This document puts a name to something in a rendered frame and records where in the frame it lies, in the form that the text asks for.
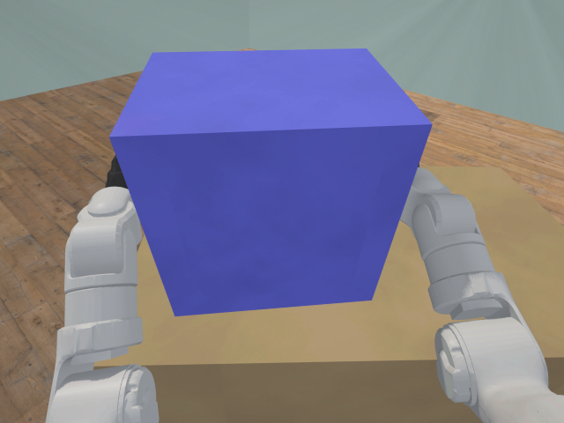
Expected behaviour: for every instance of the left robot hand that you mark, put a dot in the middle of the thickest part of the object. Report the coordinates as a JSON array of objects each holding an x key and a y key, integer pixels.
[{"x": 115, "y": 176}]

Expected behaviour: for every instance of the right robot upper arm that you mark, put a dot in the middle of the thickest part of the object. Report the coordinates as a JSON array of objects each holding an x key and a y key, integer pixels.
[{"x": 493, "y": 366}]

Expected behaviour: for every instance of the left robot forearm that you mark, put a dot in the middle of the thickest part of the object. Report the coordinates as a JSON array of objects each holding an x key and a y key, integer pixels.
[{"x": 100, "y": 279}]

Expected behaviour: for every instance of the carton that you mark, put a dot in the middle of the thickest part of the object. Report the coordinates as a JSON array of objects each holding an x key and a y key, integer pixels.
[{"x": 268, "y": 178}]

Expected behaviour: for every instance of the right robot forearm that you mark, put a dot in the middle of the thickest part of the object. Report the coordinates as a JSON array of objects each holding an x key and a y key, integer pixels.
[{"x": 464, "y": 283}]

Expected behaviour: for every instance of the left robot upper arm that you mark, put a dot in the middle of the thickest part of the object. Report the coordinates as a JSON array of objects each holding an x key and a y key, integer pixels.
[{"x": 124, "y": 394}]

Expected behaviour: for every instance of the pedestal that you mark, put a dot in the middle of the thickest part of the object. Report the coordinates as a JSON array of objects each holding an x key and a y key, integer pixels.
[{"x": 352, "y": 362}]

